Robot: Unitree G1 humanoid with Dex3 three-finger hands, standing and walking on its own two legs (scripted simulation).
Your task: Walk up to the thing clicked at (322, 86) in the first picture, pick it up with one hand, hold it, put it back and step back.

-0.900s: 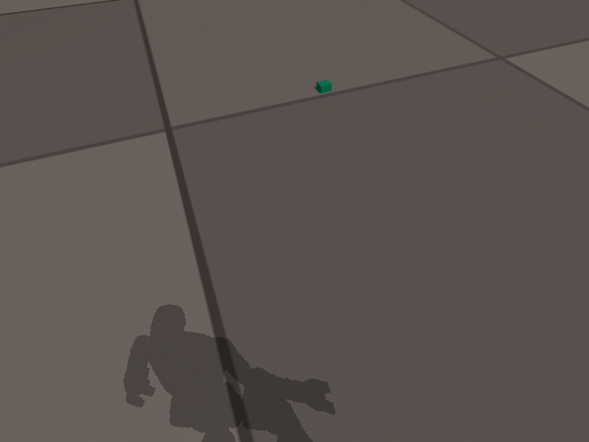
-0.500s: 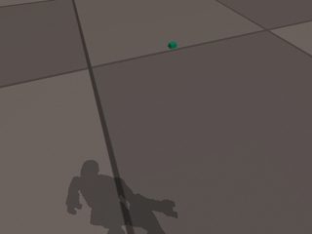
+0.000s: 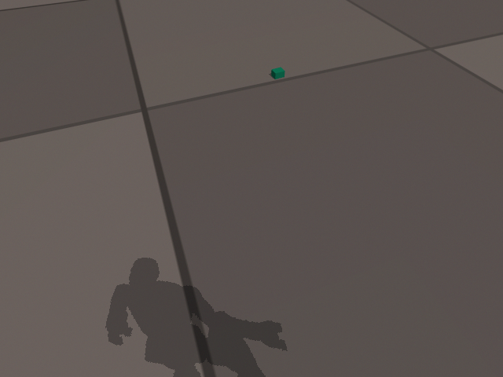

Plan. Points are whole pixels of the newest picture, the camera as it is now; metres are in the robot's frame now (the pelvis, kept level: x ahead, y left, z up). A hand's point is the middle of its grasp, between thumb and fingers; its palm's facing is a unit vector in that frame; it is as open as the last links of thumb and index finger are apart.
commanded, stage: stand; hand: left
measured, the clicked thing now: (277, 73) +2.32 -0.10 -0.76
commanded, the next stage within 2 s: walk up in 0.22 s
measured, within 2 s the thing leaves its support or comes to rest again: neither
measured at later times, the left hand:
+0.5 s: hand (124, 362) +0.16 +0.25 -0.13, palm faces -0.01 -0.92 -0.39, open 7.4 cm
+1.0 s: hand (180, 307) +0.28 +0.19 -0.19, palm faces +0.13 -0.94 -0.32, open 7.4 cm
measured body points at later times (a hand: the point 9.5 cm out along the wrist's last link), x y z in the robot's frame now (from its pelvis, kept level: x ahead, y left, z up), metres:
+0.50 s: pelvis +0.05 -0.05 -0.01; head +0.05 -0.05 +0.44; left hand +0.16 +0.30 -0.10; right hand +0.08 -0.39 -0.12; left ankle -0.01 +0.12 -0.75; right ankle +0.09 -0.21 -0.74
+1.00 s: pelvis +0.31 -0.09 -0.04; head +0.33 -0.06 +0.41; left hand +0.27 +0.23 -0.17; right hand +0.50 -0.39 -0.11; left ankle +0.39 +0.04 -0.75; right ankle +0.16 -0.22 -0.68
